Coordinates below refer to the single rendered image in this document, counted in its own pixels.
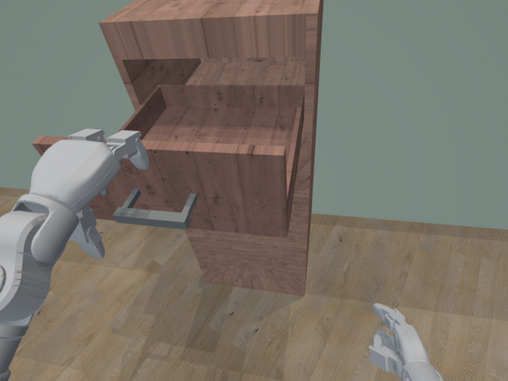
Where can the right robot hand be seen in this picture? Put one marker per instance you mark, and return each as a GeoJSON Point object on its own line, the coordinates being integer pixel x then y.
{"type": "Point", "coordinates": [391, 353]}

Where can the robot right forearm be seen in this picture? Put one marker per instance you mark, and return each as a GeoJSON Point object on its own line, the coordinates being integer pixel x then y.
{"type": "Point", "coordinates": [420, 371]}

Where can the robot left forearm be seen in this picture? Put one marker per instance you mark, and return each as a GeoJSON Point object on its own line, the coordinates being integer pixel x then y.
{"type": "Point", "coordinates": [33, 236]}

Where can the handle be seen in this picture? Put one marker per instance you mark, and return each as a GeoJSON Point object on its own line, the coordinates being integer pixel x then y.
{"type": "Point", "coordinates": [128, 215]}

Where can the left robot hand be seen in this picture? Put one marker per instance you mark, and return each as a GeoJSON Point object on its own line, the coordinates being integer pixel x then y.
{"type": "Point", "coordinates": [77, 170]}

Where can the cabinet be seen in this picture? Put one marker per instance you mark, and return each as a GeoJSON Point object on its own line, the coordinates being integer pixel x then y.
{"type": "Point", "coordinates": [231, 42]}

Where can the drawer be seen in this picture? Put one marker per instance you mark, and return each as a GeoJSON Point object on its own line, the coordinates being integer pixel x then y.
{"type": "Point", "coordinates": [235, 146]}

